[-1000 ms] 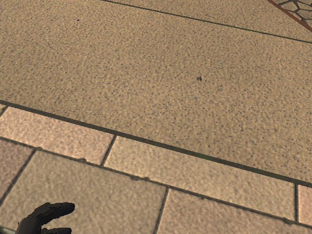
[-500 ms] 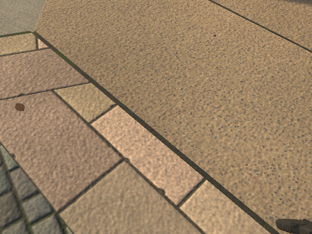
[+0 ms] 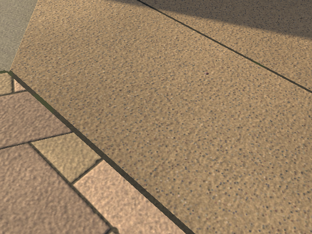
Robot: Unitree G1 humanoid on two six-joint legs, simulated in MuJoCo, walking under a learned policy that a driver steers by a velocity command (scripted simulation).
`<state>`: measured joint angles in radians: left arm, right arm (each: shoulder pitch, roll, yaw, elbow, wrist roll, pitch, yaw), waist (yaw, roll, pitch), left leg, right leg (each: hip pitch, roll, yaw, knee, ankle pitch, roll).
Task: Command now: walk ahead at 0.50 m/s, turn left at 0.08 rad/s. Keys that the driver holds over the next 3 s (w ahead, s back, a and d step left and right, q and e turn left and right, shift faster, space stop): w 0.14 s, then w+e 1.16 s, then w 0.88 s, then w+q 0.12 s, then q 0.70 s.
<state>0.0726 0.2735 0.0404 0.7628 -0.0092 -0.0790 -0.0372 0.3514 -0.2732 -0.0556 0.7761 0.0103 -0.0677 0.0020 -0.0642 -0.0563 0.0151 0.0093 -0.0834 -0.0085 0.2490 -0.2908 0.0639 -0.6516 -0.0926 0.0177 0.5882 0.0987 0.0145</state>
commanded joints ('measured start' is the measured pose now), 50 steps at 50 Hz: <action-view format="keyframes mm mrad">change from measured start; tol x32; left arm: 1 -148 81 14 -113 -2 -27 -19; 8 383 207 64 9 -4 -21 -5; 50 -56 59 30 -236 -16 50 -19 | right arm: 1 57 -173 -48 -10 6 4 -10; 25 -369 -88 -7 -166 1 -47 12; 32 50 -233 -69 -78 -18 -44 4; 50 -61 -206 -64 15 6 -18 -10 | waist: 1 -17 122 61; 8 183 -172 -431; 19 81 -3 -8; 29 35 -52 -70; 32 -16 353 -322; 50 -14 115 64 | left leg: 1 46 318 -138 -9 393 139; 5 47 261 -83 291 852 75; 8 -689 19 -148 1071 -278 -36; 9 -785 83 -124 1109 -222 -31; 29 -232 111 -51 175 224 -48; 32 332 520 -747 69 -182 191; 38 -116 353 -207 -57 157 114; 50 7 368 130 -64 389 69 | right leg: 1 -51 22 -8 -65 -61 -37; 5 337 110 -83 -106 -131 -119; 8 1077 -279 737 -256 -406 -356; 13 507 -129 348 -380 -183 -281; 27 492 -90 309 -278 -236 -194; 33 -178 71 132 688 -604 -37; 50 -17 4 -36 87 -137 -51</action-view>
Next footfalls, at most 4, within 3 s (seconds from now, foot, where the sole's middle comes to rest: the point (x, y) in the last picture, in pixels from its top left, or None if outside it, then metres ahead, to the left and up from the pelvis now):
0.12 right None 0.26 -0.13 -0.78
0.60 left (129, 223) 0.53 0.08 -0.78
1.10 right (204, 184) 0.69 -0.27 -0.78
1.60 left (193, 124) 1.05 -0.27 -0.78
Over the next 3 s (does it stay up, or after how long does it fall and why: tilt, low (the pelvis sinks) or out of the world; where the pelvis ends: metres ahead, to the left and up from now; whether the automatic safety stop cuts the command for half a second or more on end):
stays up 1.28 -0.65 -0.01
